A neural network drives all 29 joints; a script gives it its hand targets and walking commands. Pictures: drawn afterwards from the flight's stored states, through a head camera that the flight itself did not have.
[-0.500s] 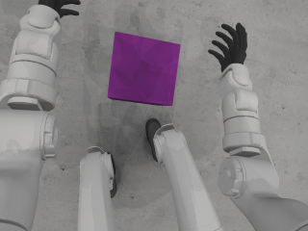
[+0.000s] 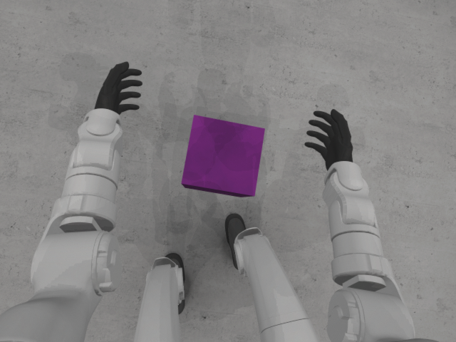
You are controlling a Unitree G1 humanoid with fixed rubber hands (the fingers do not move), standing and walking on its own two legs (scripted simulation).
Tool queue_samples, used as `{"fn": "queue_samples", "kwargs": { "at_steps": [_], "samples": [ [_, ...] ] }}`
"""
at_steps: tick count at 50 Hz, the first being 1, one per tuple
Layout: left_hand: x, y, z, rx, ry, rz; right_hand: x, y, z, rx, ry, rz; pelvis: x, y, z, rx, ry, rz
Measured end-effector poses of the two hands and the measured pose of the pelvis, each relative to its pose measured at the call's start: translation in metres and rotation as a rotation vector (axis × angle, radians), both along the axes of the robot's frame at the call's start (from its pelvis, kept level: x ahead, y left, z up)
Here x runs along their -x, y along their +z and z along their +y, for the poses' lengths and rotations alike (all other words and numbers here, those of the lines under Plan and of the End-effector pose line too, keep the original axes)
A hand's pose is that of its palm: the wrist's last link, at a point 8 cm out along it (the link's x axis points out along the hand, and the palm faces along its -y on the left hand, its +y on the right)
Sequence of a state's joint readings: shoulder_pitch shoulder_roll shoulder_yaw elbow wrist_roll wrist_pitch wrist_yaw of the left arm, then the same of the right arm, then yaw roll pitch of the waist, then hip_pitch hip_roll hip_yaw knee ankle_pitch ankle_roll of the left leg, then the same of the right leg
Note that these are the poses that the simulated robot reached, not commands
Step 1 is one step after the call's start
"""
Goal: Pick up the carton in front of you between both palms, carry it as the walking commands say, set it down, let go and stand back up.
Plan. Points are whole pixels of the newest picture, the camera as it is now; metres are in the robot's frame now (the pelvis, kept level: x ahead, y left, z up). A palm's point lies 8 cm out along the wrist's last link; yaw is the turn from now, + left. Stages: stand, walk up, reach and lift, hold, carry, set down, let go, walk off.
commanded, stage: let go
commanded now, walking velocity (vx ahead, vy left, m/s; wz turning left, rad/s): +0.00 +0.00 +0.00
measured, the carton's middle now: (220, 161) +0.43 -0.11 -0.54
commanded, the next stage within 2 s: stand in 1.22 s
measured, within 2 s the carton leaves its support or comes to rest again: neither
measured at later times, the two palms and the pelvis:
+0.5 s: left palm (52, 211) +0.34 +0.16 +0.00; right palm (409, 241) +0.22 -0.26 +0.03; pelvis +0.07 -0.02 +0.09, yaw -3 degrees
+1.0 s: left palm out of the picture +0.25 +0.24 +0.04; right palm (394, 231) +0.24 -0.23 +0.04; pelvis +0.09 +0.02 +0.11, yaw -4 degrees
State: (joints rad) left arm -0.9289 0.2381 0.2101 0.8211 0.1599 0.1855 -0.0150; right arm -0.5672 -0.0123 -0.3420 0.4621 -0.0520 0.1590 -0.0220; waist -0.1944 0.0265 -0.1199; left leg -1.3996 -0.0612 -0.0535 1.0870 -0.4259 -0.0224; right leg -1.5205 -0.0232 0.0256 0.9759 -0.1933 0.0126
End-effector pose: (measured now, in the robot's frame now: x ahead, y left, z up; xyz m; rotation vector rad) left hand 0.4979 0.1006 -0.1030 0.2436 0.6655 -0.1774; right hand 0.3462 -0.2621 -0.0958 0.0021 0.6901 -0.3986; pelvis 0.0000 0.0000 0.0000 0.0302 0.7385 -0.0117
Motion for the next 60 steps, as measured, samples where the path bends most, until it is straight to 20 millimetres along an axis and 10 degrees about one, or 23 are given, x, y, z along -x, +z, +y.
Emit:
{"fn": "queue_samples", "kwargs": {
  "at_steps": [10,25,44,60],
  "samples": [
    [0.087,0.051,0.03,-0.034,0.189,0.003,0.049,0.061,-0.004,0.021,0.241,0.092,-0.025,0.05,-0.015,0.004,0.002,-0.2],
    [0.153,0.104,0.061,-0.048,0.161,0.045,0.129,0.122,0.0,0.012,0.264,0.138,-0.066,0.093,-0.019,0.034,-0.036,-0.508],
    [0.243,0.146,0.144,-0.053,0.224,0.093,0.11,0.138,0.039,0.03,0.31,0.127,-0.087,0.111,0.016,0.072,-0.027,-0.747],
    [0.24,0.144,0.122,-0.056,0.208,0.082,0.124,0.135,0.011,0.069,0.243,0.177,-0.08,0.106,0.004,0.071,-0.045,-0.777]
  ]
}}
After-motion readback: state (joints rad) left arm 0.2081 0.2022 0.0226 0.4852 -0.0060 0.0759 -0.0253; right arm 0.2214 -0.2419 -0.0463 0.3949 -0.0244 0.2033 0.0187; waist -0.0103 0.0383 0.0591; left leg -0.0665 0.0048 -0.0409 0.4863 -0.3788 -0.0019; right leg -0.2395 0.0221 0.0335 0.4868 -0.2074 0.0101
